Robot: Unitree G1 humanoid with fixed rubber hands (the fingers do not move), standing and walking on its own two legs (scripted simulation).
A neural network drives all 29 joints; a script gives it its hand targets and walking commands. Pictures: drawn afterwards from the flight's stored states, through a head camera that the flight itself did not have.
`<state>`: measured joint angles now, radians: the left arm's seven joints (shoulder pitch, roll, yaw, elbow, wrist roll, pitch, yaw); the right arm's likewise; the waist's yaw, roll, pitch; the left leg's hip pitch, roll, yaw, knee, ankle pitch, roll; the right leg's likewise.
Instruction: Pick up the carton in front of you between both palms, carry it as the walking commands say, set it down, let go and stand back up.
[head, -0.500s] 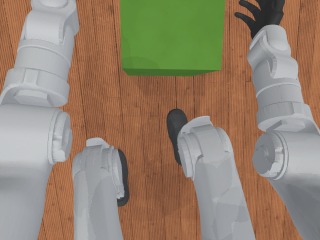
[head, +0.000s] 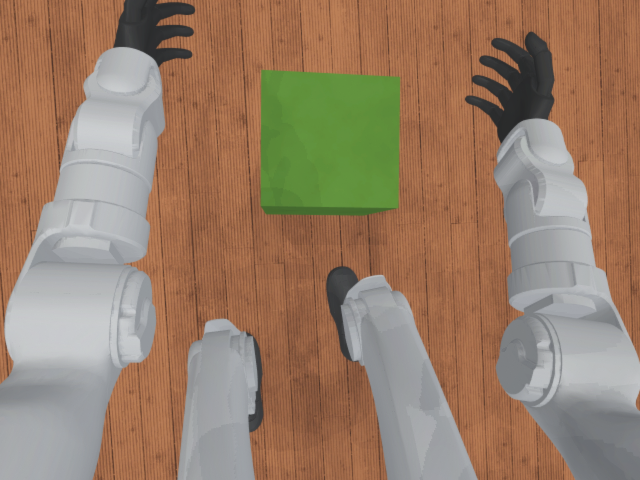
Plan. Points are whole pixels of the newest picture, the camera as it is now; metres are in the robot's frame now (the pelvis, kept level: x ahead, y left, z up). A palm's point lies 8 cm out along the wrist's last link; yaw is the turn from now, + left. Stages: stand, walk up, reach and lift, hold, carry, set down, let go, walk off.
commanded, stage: set down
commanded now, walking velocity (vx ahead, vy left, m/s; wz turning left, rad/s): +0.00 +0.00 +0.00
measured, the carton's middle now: (322, 156) +0.50 -0.12 -0.41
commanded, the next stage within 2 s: let go in 0.24 s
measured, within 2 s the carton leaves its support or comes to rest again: neither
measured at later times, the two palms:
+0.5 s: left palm (54, 66) +0.51 +0.10 +0.02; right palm (620, 125) +0.41 -0.28 +0.02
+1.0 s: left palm out of the picture +0.36 +0.17 +0.13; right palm out of the picture +0.26 -0.27 +0.15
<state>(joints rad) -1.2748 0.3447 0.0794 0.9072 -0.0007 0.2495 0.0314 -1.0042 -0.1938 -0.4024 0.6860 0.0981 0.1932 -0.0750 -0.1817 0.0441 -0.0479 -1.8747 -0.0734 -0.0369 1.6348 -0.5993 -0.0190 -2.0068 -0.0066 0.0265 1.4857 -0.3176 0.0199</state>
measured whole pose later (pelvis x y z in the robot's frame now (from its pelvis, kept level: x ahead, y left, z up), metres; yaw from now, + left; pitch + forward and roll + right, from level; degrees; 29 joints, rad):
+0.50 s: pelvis +0.03 -0.02 +0.13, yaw +1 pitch +41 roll +3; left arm -0.89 0.18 0.23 0.78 0.12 0.17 0.06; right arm -0.66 -0.14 -0.33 0.59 -0.06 0.14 0.05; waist -0.14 0.03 -0.10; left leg -1.37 -0.06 -0.05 1.06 -0.42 -0.03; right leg -1.50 -0.02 0.02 0.98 -0.20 -0.01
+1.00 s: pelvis +0.10 -0.02 +0.22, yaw -2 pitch +13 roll +0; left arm -0.06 0.16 0.13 0.58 0.07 0.00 0.02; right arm 0.15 -0.21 -0.01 0.37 0.04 0.03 0.07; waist -0.10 -0.02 0.02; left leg -0.46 0.00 -0.07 0.61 -0.38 -0.03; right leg -0.61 0.03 0.01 0.58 -0.20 -0.02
